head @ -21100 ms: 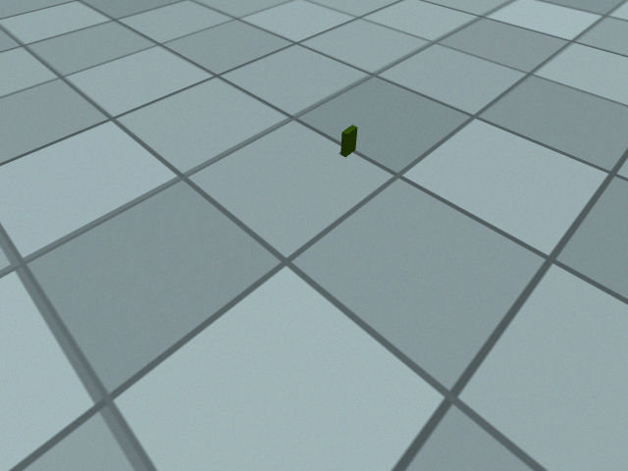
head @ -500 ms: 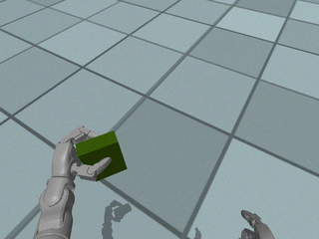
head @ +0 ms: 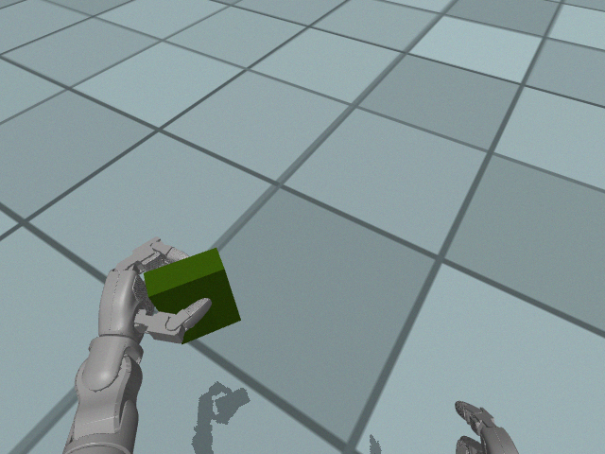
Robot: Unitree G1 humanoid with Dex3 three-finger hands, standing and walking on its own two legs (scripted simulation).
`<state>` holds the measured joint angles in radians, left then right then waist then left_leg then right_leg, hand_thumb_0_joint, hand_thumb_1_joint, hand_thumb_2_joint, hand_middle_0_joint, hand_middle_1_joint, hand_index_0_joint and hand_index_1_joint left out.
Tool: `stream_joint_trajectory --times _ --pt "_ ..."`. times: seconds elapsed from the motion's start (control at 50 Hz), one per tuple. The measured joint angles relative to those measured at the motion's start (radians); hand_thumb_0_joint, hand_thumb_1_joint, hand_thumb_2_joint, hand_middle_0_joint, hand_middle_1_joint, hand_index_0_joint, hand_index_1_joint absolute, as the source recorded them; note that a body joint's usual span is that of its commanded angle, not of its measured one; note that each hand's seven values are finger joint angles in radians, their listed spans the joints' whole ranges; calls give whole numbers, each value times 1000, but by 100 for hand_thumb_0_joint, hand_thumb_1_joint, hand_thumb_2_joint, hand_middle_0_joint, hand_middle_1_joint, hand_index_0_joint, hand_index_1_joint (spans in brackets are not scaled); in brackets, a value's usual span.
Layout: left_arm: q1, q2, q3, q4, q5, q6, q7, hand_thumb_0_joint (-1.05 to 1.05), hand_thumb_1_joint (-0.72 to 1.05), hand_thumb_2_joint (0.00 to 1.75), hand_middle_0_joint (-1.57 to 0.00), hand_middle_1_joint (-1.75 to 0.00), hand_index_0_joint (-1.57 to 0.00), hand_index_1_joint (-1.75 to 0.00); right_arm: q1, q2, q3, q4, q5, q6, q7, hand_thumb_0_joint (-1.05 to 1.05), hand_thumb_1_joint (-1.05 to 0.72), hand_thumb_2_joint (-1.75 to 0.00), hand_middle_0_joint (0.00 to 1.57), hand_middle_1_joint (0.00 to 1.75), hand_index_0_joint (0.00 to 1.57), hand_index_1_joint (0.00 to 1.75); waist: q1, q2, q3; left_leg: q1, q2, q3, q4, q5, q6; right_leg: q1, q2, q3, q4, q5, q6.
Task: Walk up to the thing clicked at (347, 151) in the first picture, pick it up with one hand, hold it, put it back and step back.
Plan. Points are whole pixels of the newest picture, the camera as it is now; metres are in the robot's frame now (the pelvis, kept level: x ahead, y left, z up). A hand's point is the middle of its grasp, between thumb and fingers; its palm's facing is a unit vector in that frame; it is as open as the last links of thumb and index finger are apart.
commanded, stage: hold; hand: left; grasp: from the side
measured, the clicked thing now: (198, 299) +0.32 +0.15 +0.03
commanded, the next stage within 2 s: crouch in 0.68 s
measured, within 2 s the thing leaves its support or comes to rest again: neither
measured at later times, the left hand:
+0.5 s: hand (179, 294) +0.31 +0.17 +0.06, palm faces -0.02 -1.00 +0.00, open 8.2 cm
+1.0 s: hand (177, 302) +0.31 +0.17 +0.04, palm faces +0.01 -1.00 +0.00, open 8.1 cm
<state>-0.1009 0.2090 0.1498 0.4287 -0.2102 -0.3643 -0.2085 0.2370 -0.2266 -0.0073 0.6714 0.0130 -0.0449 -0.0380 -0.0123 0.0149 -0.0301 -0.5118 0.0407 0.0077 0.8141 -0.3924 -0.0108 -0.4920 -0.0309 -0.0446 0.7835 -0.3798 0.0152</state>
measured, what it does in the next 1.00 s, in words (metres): stands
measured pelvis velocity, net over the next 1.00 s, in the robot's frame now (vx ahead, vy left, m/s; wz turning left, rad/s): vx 0.00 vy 0.00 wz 0.00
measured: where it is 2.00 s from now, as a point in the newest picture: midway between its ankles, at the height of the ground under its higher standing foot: outside the picture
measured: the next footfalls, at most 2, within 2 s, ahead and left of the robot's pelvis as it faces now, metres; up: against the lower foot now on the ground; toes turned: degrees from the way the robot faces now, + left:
none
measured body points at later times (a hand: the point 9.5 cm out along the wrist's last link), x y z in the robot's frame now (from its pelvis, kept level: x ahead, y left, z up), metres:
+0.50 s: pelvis +0.00 +0.00 +0.00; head +0.03 +0.00 +0.45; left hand +0.31 +0.22 +0.06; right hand +0.13 -0.25 -0.11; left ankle +0.01 +0.12 -0.71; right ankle +0.01 -0.13 -0.71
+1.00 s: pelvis +0.00 +0.00 +0.00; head +0.04 +0.01 +0.44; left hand +0.31 +0.23 +0.04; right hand +0.14 -0.25 -0.11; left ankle +0.01 +0.12 -0.71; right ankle +0.01 -0.13 -0.71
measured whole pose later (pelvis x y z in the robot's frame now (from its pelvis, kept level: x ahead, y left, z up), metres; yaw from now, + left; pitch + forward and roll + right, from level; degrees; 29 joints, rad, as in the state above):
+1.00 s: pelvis +0.00 +0.00 +0.00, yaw +0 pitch +6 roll -1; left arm -0.11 0.20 0.16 0.46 -0.20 -0.37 -0.19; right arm 0.22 -0.22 -0.01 0.66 0.01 -0.06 -0.02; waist -0.01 0.01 -0.04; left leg -0.56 0.04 0.00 0.85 -0.40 -0.01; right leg -0.54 -0.03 -0.05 0.82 -0.39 0.02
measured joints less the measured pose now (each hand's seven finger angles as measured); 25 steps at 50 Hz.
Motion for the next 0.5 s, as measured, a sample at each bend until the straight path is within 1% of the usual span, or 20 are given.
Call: stream_joint_trajectory --times 0.16,0.3,0.4,0.5 --pt "-6 3 -3 5 3 4 -6 1 -19 102 -85 -118 -85 -117 -6 0 0 -3 -1 -5 1 1 -89 -90 21 30 20 30 -2 -1 0 -5 1 0 1 2 -1 -5 1 0 1 2 -1" --pt "-16 3 6 21 -3 5 -3 1 -19 102 -85 -119 -85 -118 -4 -1 1 1 -1 -5 0 1 -89 -90 21 30 20 30 -2 0 -5 -4 1 -2 2 2 -1 -3 1 -2 1 2 -1" --pt "-14 3 -1 15 3 6 -7 1 -19 102 -85 -119 -85 -117 -3 -2 -1 -1 -2 -5 1 1 -89 -90 21 30 20 30 -2 0 -2 -7 1 -1 3 3 -1 -7 1 -1 3 3 -1" --pt "-13 -2 1 10 0 5 -4 1 -19 102 -85 -118 -85 -117 -3 -2 1 -3 -1 -6 1 1 -89 -90 21 30 20 30 -3 0 -3 -10 1 0 4 4 -1 -10 1 1 5 3 -1"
